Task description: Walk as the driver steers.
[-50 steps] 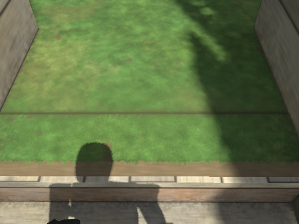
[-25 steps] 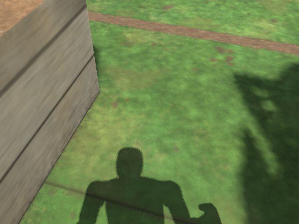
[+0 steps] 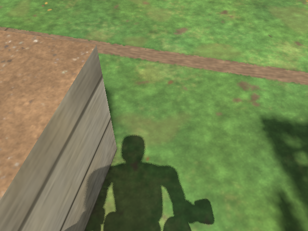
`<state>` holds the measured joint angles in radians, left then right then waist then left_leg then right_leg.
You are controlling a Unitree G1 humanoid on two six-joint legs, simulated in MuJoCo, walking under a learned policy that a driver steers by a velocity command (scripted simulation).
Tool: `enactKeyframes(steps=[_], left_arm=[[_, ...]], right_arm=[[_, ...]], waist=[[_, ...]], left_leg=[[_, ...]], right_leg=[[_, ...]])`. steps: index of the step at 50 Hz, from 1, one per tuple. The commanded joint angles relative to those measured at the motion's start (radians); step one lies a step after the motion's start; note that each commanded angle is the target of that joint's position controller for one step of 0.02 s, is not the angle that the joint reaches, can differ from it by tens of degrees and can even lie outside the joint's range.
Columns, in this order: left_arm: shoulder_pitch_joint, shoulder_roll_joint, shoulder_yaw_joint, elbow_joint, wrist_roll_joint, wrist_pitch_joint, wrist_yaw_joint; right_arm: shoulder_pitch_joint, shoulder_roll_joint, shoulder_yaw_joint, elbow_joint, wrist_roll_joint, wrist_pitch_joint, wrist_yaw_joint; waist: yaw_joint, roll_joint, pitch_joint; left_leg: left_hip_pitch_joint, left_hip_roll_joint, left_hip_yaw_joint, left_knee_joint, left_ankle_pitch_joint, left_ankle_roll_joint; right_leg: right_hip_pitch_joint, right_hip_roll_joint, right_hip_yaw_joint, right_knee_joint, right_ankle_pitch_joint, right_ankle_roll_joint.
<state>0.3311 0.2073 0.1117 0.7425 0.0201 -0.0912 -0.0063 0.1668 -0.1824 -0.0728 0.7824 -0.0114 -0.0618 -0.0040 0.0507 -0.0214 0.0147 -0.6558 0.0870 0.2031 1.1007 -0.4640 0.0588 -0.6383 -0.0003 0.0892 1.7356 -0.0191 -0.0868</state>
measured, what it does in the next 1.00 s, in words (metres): climbs, turning right: right foot, then left foot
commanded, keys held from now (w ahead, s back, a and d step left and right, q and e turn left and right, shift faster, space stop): e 1.00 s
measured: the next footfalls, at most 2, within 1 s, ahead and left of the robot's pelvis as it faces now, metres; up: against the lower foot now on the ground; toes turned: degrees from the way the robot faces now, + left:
right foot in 0.36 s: +0.29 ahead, -0.11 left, +0.00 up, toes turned -12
left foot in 0.94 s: +0.33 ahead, +0.07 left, +0.00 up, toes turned -35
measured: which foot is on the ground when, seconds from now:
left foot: down 0.00-0.36, up 0.38-0.92, down 0.94-1.00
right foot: up 0.00-0.34, down 0.36-0.94, up 0.96-1.00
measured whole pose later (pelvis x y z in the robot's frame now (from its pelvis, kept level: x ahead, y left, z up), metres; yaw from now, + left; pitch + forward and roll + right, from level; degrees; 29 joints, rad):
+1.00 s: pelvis +0.23 +0.01 +0.08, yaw -33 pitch +2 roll -1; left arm 0.26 0.29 0.10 0.63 0.02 0.04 -0.03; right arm 0.16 -0.26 -0.01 0.63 -0.03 0.01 -0.06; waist 0.03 -0.04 0.03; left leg -0.31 -0.01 -0.04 0.52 -0.23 0.03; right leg -0.49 0.19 0.15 0.78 -0.40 0.01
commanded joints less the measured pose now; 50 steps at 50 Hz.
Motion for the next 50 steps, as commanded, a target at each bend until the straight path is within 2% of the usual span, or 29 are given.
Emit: enactKeyframes(steps=[1, 2, 4, 5, 7, 8, 11, 15, 16, 17, 18, 19, 20, 21, 22, 24, 28, 31, 33, 35, 38, 41, 42, 45, 46, 47, 48, 49, 50], left_arm=[[0.06, -0.104, -0.053, -0.088, -0.007, 0.048, 0.016], [0.071, -0.061, -0.039, -0.076, -0.023, 0.059, 0.025], [0.047, -0.004, -0.023, -0.072, 0.0, 0.079, 0.038], [0.013, 0.025, -0.016, -0.081, 0.024, 0.08, 0.024], [-0.034, 0.028, -0.018, -0.053, 0.003, 0.085, -0.012], [-0.064, -0.007, -0.03, -0.074, -0.011, 0.09, -0.034], [-0.146, 0.002, -0.032, -0.095, -0.008, 0.088, -0.052], [-0.074, 0.04, -0.016, -0.115, 0.018, 0.098, -0.043], [-0.024, 0.047, -0.01, -0.108, 0.023, 0.096, -0.032], [0.056, 0.077, 0.004, -0.073, 0.028, 0.087, -0.019], [0.113, 0.135, 0.02, -0.077, 0.035, 0.067, -0.008], [0.059, 0.271, 0.052, -0.122, 0.042, 0.062, 0.006], [0.061, 0.306, 0.058, -0.149, -0.012, 0.061, 0.002], [0.004, 0.248, 0.043, -0.16, -0.02, 0.065, 0.006], [-0.055, 0.174, 0.019, -0.18, -0.007, 0.068, 0.012], [-0.115, 0.116, -0.007, -0.196, -0.005, 0.053, 0.011], [-0.069, 0.173, -0.006, -0.177, 0.015, 0.044, 0.012], [-0.01, 0.18, -0.007, -0.168, -0.008, 0.072, 0.018], [-0.008, 0.177, -0.004, -0.186, -0.002, 0.088, 0.014], [-0.017, 0.196, 0.003, -0.193, 0.0, 0.101, 0.009], [-0.035, 0.212, 0.016, -0.19, 0.01, 0.116, 0.009], [-0.027, 0.2, 0.014, -0.185, 0.006, 0.127, 0.014], [-0.031, 0.209, 0.017, -0.191, 0.003, 0.127, -0.004], [-0.08, 0.207, 0.03, -0.187, 0.003, 0.127, -0.013], [-0.095, 0.175, 0.017, -0.192, -0.013, 0.133, -0.021], [-0.036, 0.14, 0.003, -0.187, -0.024, 0.124, -0.026], [0.008, 0.101, -0.003, -0.196, -0.025, 0.112, -0.027], [-0.063, 0.213, 0.016, -0.186, 0.024, 0.105, -0.021], [-0.099, 0.226, 0.024, -0.195, 0.025, 0.101, -0.033]], right_arm=[[0.015, 0.047, 0.023, 0.024, -0.01, -0.069, -0.013], [-0.033, -0.004, 0.016, -0.007, -0.018, -0.061, -0.019], [-0.072, -0.048, 0.019, -0.033, -0.015, -0.076, -0.023], [-0.024, -0.086, 0.01, -0.012, -0.021, -0.083, -0.029], [-0.045, -0.107, 0.01, -0.024, -0.027, -0.074, -0.037], [0.01, -0.127, 0.014, -0.013, -0.005, -0.082, -0.043], [0.092, -0.155, 0.006, -0.007, 0.012, -0.078, -0.049], [0.105, -0.223, -0.02, -0.021, 0.022, -0.029, -0.045], [0.104, -0.223, -0.022, -0.023, 0.031, -0.01, -0.04], [0.079, -0.217, -0.025, -0.04, 0.033, 0.01, -0.023], [0.089, -0.2, -0.021, -0.067, 0.014, 0.027, -0.017], [0.107, -0.09, -0.003, -0.146, 0.007, 0.038, -0.022], [0.157, -0.093, 0.009, -0.148, 0.008, 0.04, -0.023], [0.129, -0.124, -0.001, -0.133, -0.001, 0.037, -0.023], [0.074, -0.15, -0.009, -0.137, -0.011, 0.021, -0.022], [0.017, -0.156, -0.012, -0.144, -0.028, 0.022, -0.027], [0.024, -0.115, 0.006, -0.126, -0.017, 0.053, -0.048], [-0.068, -0.112, 0.017, -0.153, -0.017, 0.071, -0.053], [-0.084, -0.136, 0.014, -0.164, -0.015, 0.079, -0.051], [-0.11, -0.161, 0.007, -0.191, -0.004, 0.079, -0.046], [-0.131, -0.132, 0.022, -0.207, 0.004, 0.079, -0.049], [-0.104, -0.119, 0.038, -0.199, 0.012, 0.078, -0.061], [-0.103, -0.128, 0.041, -0.198, 0.018, 0.074, -0.06], [-0.008, -0.133, 0.047, -0.191, 0.027, 0.056, -0.065], [0.078, -0.174, 0.035, -0.169, 0.015, 0.042, -0.067], [0.06, -0.284, -0.001, -0.19, -0.017, 0.045, -0.075], [-0.02, -0.376, -0.023, -0.252, -0.03, 0.054, -0.075], [-0.027, -0.32, -0.015, -0.259, -0.034, 0.06, -0.065], [-0.039, -0.24, 0.004, -0.253, -0.027, 0.058, -0.048]], waist=[[0.06, 0.049, -0.014], [0.073, 0.059, 0.01], [0.054, 0.116, 0.005], [0.034, 0.112, -0.012], [0.029, 0.076, -0.045], [0.015, 0.119, -0.041], [-0.048, 0.114, -0.026], [-0.028, 0.175, -0.053], [-0.008, 0.166, -0.069], [0.035, 0.066, -0.104], [0.059, -0.004, -0.084], [-0.027, -0.157, -0.075], [-0.013, -0.154, -0.25], [-0.036, -0.047, -0.192], [-0.031, -0.007, -0.121], [-0.05, -0.017, -0.079], [-0.043, -0.024, -0.161], [-0.005, -0.034, -0.166], [0.005, -0.105, -0.122], [-0.006, -0.079, -0.092], [-0.001, -0.042, -0.101], [0.006, -0.117, -0.102], [0.009, -0.105, -0.113], [-0.055, -0.09, -0.1], [-0.074, -0.099, -0.133], [-0.049, 0.037, -0.127], [-0.024, 0.235, -0.106], [-0.058, 0.163, -0.069], [-0.034, 0.128, -0.042]], left_leg=[[0.201, 0.23, -0.412, -0.567, 0.46, 0.088], [0.223, 0.248, -0.342, -0.617, 0.528, 0.096], [0.237, 0.251, -0.189, -0.77, 0.665, 0.072], [0.296, 0.222, -0.118, -0.823, 0.729, 0.089], [0.355, 0.117, 0.047, -0.833, 0.729, 0.057], [0.381, 0.144, 0.075, -0.822, 0.783, 0.049], [0.572, 0.147, 0.089, -0.838, 0.81, 0.022], [0.691, 0.23, 0.081, -0.647, 1.01, 0.019], [0.684, 0.225, 0.088, -0.526, 1.008, 0.016], [0.652, 0.164, 0.099, -0.318, 0.885, -0.01], [0.412, 0.126, 0.072, -0.109, 0.55, -0.05], [0.049, -0.072, 0.042, 0.172, -0.156, -0.12], [0.045, -0.095, -0.199, 0.286, -0.228, -0.124], [0.037, -0.053, -0.25, 0.288, -0.164, -0.117], [0.038, -0.036, -0.25, 0.233, -0.075, -0.1], [0.094, -0.018, -0.248, 0.104, 0.044, -0.086], [0.094, -0.057, -0.239, 0.044, 0.089, -0.097], [0.013, -0.058, -0.243, 0.018, 0.149, -0.11], [-0.008, -0.054, -0.261, -0.01, 0.137, -0.111], [-0.017, -0.058, -0.281, -0.059, 0.117, -0.107], [0.034, -0.074, -0.287, -0.153, 0.101, -0.096], [0.103, -0.115, -0.277, -0.279, 0.046, -0.065], [0.133, -0.124, -0.272, -0.321, 0.056, -0.051], [0.356, -0.158, -0.268, -0.582, 0.094, -0.023], [0.508, -0.101, -0.29, -0.731, 0.199, 0.004], [0.627, 0.095, -0.46, -0.848, 0.076, 0.033], [0.635, 0.349, -0.721, -0.881, 0.007, 0.127], [0.477, 0.352, -0.706, -0.853, 0.106, 0.191], [0.408, 0.273, -0.579, -0.837, 0.207, 0.184]], right_leg=[[-0.243, 0.017, 0.124, 0.084, -0.12, 0.003], [-0.249, 0.019, 0.099, -0.065, -0.207, 0.032], [-0.156, 0.023, 0.05, -0.284, -0.159, 0.047], [-0.116, 0.007, -0.003, -0.369, -0.11, 0.033], [0.018, 0.003, -0.128, -0.624, 0.001, 0.019], [0.072, -0.032, -0.134, -0.756, -0.009, 0.006], [0.138, 0.002, -0.203, -0.979, -0.021, 0.001], [0.22, 0.029, -0.227, -1.114, -0.164, -0.021], [0.272, 0.05, -0.225, -1.163, -0.21, -0.034], [0.375, 0.107, -0.242, -1.304, -0.112, -0.034], [0.522, -0.001, -0.042, -1.313, 0.139, -0.056], [0.667, -0.241, 0.357, -1.239, 0.604, -0.204], [0.658, -0.348, 0.602, -1.387, 0.487, -0.322], [0.575, -0.32, 0.529, -1.427, 0.177, -0.305], [0.477, -0.273, 0.432, -1.447, -0.009, -0.253], [0.368, -0.189, 0.319, -1.463, 0.02, -0.159], [0.382, -0.145, 0.253, -1.404, 0.257, -0.136], [0.444, -0.116, 0.277, -1.409, 0.026, -0.136], [0.418, -0.105, 0.319, -1.439, -0.099, -0.133], [0.405, -0.125, 0.374, -1.445, -0.143, -0.14], [0.409, -0.105, 0.398, -1.432, -0.123, -0.122], [0.444, -0.098, 0.434, -1.437, -0.157, -0.103], [0.459, -0.097, 0.451, -1.431, -0.131, -0.11], [0.356, -0.059, 0.453, -1.416, -0.148, -0.063], [0.27, -0.024, 0.402, -1.384, -0.304, -0.01], [0.145, 0.074, 0.3, -1.195, -0.515, 0.063], [-0.024, 0.22, 0.038, -0.89, -0.584, 0.115], [-0.033, 0.143, 0.012, -0.712, -0.534, 0.138], [0.03, 0.096, 0.014, -0.608, -0.473, 0.129]])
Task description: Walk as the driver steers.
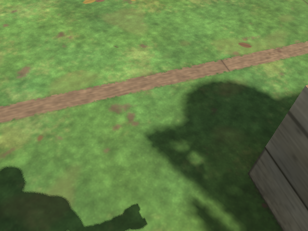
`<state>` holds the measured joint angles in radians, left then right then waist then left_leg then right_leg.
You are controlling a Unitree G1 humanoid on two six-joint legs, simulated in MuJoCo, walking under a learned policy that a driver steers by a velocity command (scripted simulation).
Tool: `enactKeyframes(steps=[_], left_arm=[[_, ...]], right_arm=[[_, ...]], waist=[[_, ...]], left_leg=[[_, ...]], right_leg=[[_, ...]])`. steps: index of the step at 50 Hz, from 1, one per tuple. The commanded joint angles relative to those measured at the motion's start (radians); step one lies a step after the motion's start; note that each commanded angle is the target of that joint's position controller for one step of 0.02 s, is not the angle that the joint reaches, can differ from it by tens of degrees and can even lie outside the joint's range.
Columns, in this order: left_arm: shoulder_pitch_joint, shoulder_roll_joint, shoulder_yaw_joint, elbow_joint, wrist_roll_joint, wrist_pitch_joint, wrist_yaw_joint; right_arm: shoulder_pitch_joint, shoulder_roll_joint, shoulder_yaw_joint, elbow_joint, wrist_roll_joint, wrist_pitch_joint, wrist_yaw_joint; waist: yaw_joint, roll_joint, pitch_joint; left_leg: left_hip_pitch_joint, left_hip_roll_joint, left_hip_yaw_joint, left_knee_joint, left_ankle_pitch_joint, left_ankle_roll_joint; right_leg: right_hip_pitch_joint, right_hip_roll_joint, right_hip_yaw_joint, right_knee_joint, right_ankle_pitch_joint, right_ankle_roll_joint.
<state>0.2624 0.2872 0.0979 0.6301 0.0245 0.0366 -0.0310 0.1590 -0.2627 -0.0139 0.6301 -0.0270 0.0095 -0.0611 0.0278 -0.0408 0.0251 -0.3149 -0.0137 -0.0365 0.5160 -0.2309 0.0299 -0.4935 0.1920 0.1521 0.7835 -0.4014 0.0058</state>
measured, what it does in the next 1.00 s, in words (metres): steps on the spot, turning right: right foot, then left foot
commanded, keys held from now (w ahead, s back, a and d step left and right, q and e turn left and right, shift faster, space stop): e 0.68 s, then no key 0.32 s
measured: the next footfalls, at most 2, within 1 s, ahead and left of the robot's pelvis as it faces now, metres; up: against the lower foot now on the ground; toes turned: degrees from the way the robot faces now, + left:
right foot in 0.36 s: +0.04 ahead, -0.11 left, +0.00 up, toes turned -14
left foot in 0.78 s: +0.19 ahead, +0.05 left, +0.00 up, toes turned -30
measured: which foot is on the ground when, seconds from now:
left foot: down 0.00-0.36, up 0.38-0.76, down 0.78-1.00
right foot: up 0.00-0.34, down 0.36-0.80, up 0.82-1.00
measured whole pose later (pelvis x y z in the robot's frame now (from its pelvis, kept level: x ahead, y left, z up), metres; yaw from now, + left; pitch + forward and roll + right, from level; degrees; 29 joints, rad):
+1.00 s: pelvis +0.10 +0.00 +0.01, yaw -31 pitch +1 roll -2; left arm 0.17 0.32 0.06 0.74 0.03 0.07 -0.01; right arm 0.19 -0.23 0.01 0.75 -0.02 -0.01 -0.03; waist -0.02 -0.04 0.04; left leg -0.24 0.00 0.02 0.44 -0.21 0.05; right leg -0.34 0.07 0.13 0.79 -0.42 0.03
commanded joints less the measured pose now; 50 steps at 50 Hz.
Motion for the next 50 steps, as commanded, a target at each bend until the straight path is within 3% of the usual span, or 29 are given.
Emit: enactKeyframes(steps=[1, 2, 3, 4, 6, 11, 14, 15, 16, 17, 18, 19, 20, 21, 22, 23, 24, 26, 28, 30, 35, 38, 39, 40, 41, 42, 44, 46, 50], left_arm=[[-0.006, 0.135, 0.033, -0.062, 0.022, -0.013, -0.011], [0.033, 0.123, 0.032, -0.041, 0.006, -0.006, -0.013], [0.042, 0.113, 0.027, -0.028, 0.005, 0.005, -0.018], [0.003, 0.114, 0.027, -0.034, -0.006, 0.01, -0.017], [-0.074, 0.095, 0.011, -0.069, -0.007, 0.017, -0.022], [-0.133, 0.079, -0.006, -0.099, -0.025, 0.018, -0.048], [-0.114, 0.063, -0.015, -0.117, -0.034, 0.029, -0.03], [-0.131, 0.062, -0.018, -0.135, -0.029, 0.024, -0.024], [-0.11, 0.045, -0.02, -0.137, -0.021, 0.009, -0.026], [-0.088, 0.061, -0.012, -0.118, -0.005, -0.005, -0.021], [-0.009, 0.139, 0.01, -0.128, 0.018, -0.022, -0.014], [0.011, 0.295, 0.05, -0.152, 0.006, -0.032, -0.014], [0.112, 0.224, 0.05, -0.122, -0.016, -0.032, -0.007], [0.059, 0.176, 0.03, -0.117, -0.017, -0.027, 0.005], [-0.028, 0.159, 0.023, -0.138, -0.003, -0.015, 0.015], [-0.082, 0.131, 0.01, -0.149, -0.012, -0.013, 0.029], [-0.103, 0.13, 0.008, -0.145, -0.021, -0.012, 0.037], [-0.099, 0.168, 0.02, -0.135, -0.006, -0.022, 0.037], [-0.053, 0.192, 0.032, -0.11, -0.023, -0.009, 0.017], [-0.047, 0.185, 0.034, -0.106, -0.015, 0.005, 0.007], [-0.008, 0.17, 0.027, -0.103, 0.001, 0.019, 0.022], [-0.089, 0.189, 0.031, -0.094, -0.01, 0.003, 0.033], [-0.109, 0.175, 0.024, -0.094, 0.002, -0.006, 0.035], [-0.069, 0.089, -0.001, -0.093, 0.003, -0.01, 0.034], [-0.026, 0.107, 0.002, -0.101, 0.008, -0.001, 0.042], [-0.037, 0.177, 0.017, -0.068, 0.024, 0.006, 0.053], [-0.035, 0.139, 0.003, -0.009, 0.012, 0.014, 0.047], [-0.039, 0.131, -0.004, 0.024, 0.005, 0.017, 0.032], [-0.089, 0.096, -0.022, 0.084, 0.005, 0.023, 0.023]], right_arm=[[-0.077, -0.114, -0.043, -0.099, 0.001, -0.011, 0.018], [-0.097, -0.094, -0.036, -0.11, 0.004, -0.013, 0.02], [-0.07, -0.081, -0.038, -0.111, 0.0, -0.019, 0.018], [-0.042, -0.079, -0.037, -0.1, 0.004, -0.03, 0.015], [0.015, -0.098, -0.041, -0.087, -0.002, -0.035, 0.012], [0.041, -0.148, -0.066, -0.053, 0.009, -0.012, 0.031], [0.013, -0.129, -0.06, -0.041, 0.002, -0.019, 0.042], [0.024, -0.131, -0.058, -0.031, -0.001, -0.018, 0.042], [0.038, -0.167, -0.072, -0.017, 0.007, -0.025, 0.04], [0.076, -0.16, -0.076, 0.003, 0.015, -0.026, 0.039], [0.08, -0.123, -0.067, -0.012, 0.017, -0.022, 0.04], [0.012, -0.038, -0.036, -0.1, 0.022, -0.016, 0.049], [-0.037, -0.102, -0.055, -0.081, -0.002, -0.013, 0.044], [-0.029, -0.107, -0.059, -0.061, 0.004, -0.018, 0.047], [-0.064, -0.1, -0.06, -0.057, -0.005, -0.014, 0.041], [-0.06, -0.111, -0.064, -0.053, -0.011, -0.01, 0.034], [-0.054, -0.117, -0.065, -0.041, -0.018, -0.007, 0.035], [0.004, -0.13, -0.069, -0.011, -0.024, -0.002, 0.041], [-0.028, -0.135, -0.067, -0.02, -0.015, 0.006, 0.059], [-0.039, -0.11, -0.058, -0.018, -0.017, 0.01, 0.073], [-0.06, -0.091, -0.044, -0.02, -0.004, 0.021, 0.049], [0.004, -0.105, -0.043, -0.023, -0.006, -0.001, 0.011], [0.04, -0.146, -0.054, -0.015, -0.025, -0.006, 0.005], [0.086, -0.22, -0.062, -0.008, -0.047, -0.019, 0.002], [0.067, -0.301, -0.08, -0.004, -0.03, -0.007, 0.009], [0.038, -0.221, -0.061, -0.008, -0.024, -0.012, 0.022], [-0.036, -0.09, -0.007, 0.002, -0.001, -0.025, 0.036], [-0.04, -0.107, -0.007, 0.028, -0.002, -0.036, 0.031], [-0.02, -0.12, -0.006, 0.076, 0.01, -0.028, 0.033]], waist=[[0.017, 0.157, -0.025], [0.015, 0.206, -0.022], [-0.012, 0.229, -0.057], [-0.031, 0.217, -0.072], [-0.068, 0.2, -0.068], [-0.064, 0.203, -0.046], [-0.063, 0.274, -0.05], [-0.06, 0.265, -0.059], [-0.024, 0.211, -0.066], [-0.019, 0.15, -0.102], [0.024, -0.036, -0.183], [0.028, -0.3, -0.181], [0.089, -0.176, -0.228], [0.04, -0.119, -0.153], [0.012, -0.062, -0.086], [-0.011, -0.083, -0.043], [-0.02, -0.101, -0.03], [-0.02, -0.092, -0.089], [0.001, -0.054, -0.1], [0.0, -0.08, -0.075], [0.009, -0.124, -0.066], [-0.075, -0.093, -0.038], [-0.096, -0.052, -0.037], [-0.074, 0.157, -0.07], [-0.041, 0.339, -0.063], [-0.049, 0.226, -0.04], [-0.003, 0.189, -0.038], [-0.013, 0.229, -0.072], [-0.022, 0.197, -0.088]], left_leg=[[0.033, 0.287, -0.212, -0.242, 0.051, 0.173], [0.054, 0.237, -0.126, -0.227, 0.154, 0.165], [0.105, 0.22, -0.072, -0.211, 0.234, 0.165], [0.12, 0.22, -0.056, -0.213, 0.24, 0.163], [0.207, 0.238, -0.063, -0.209, 0.196, 0.161], [0.248, 0.277, -0.036, -0.174, 0.234, 0.151], [0.204, 0.27, 0.028, -0.106, 0.376, 0.155], [0.198, 0.265, 0.044, -0.081, 0.325, 0.141], [0.149, 0.265, 0.078, -0.009, 0.339, 0.114], [0.095, 0.228, 0.13, 0.08, 0.312, 0.07], [-0.09, 0.174, 0.199, 0.318, 0.096, 0.012], [-0.347, 0.002, 0.176, 0.462, -0.383, -0.056], [-0.331, 0.026, 0.029, 0.61, -0.429, -0.053], [-0.339, 0.034, 0.005, 0.643, -0.359, -0.05], [-0.376, 0.064, 0.009, 0.599, -0.272, -0.069], [-0.355, 0.077, 0.008, 0.559, -0.216, -0.08], [-0.32, 0.076, 0.017, 0.549, -0.167, -0.084], [-0.291, 0.064, 0.042, 0.515, -0.143, -0.089], [-0.292, 0.057, 0.037, 0.474, -0.148, -0.081], [-0.265, 0.041, 0.034, 0.403, -0.155, -0.069], [-0.146, -0.01, 0.034, 0.23, -0.199, -0.051], [0.087, -0.011, 0.026, 0.016, -0.044, -0.031], [0.181, 0.021, -0.012, -0.086, 0.026, -0.022], [0.252, 0.249, -0.247, -0.248, -0.031, 0.004], [0.22, 0.397, -0.48, -0.294, -0.052, 0.112], [0.156, 0.389, -0.483, -0.26, 0.047, 0.155], [0.115, 0.296, -0.334, -0.261, 0.033, 0.118], [0.166, 0.246, -0.234, -0.248, 0.186, 0.107], [0.201, 0.222, -0.156, -0.21, 0.308, 0.109]], right_leg=[[-0.097, -0.113, -0.058, 0.417, -0.034, 0.038], [-0.102, -0.103, -0.093, 0.47, -0.021, 0.05], [-0.094, -0.108, -0.122, 0.486, -0.018, 0.062], [-0.095, -0.109, -0.117, 0.475, 0.002, 0.06], [-0.152, -0.116, -0.121, 0.405, 0.007, 0.068], [-0.062, -0.153, -0.141, 0.108, -0.024, 0.011], [0.057, -0.147, -0.226, -0.057, -0.057, 0.003], [0.094, -0.142, -0.23, -0.142, -0.013, -0.011], [0.19, -0.131, -0.235, -0.285, 0.082, -0.017], [0.313, -0.115, -0.203, -0.373, 0.161, -0.021], [0.509, -0.308, 0.087, -0.465, 0.167, -0.062], [0.568, -0.566, 0.474, -0.436, 0.596, -0.227], [0.599, -0.549, 0.424, -0.4, 0.662, -0.293], [0.523, -0.503, 0.325, -0.4, 0.63, -0.289], [0.481, -0.44, 0.259, -0.415, 0.525, -0.248], [0.421, -0.391, 0.214, -0.426, 0.539, -0.22], [0.372, -0.352, 0.166, -0.444, 0.592, -0.208], [0.382, -0.344, 0.157, -0.446, 0.626, -0.231], [0.384, -0.34, 0.207, -0.468, 0.453, -0.242], [0.334, -0.327, 0.238, -0.467, 0.341, -0.249], [0.273, -0.294, 0.27, -0.395, 0.28, -0.233], [0.134, -0.288, 0.305, -0.334, 0.385, -0.156], [0.081, -0.249, 0.302, -0.283, 0.313, -0.094], [0.04, -0.154, 0.163, -0.101, 0.111, -0.032], [-0.065, -0.031, -0.012, 0.037, -0.19, -0.016], [-0.022, -0.081, 0.03, 0.124, -0.19, -0.006], [0.058, -0.136, 0.053, 0.098, -0.081, 0.013], [0.097, -0.121, 0.005, 0.084, -0.038, 0.025], [0.153, -0.146, -0.061, -0.064, 0.0, 0.028]])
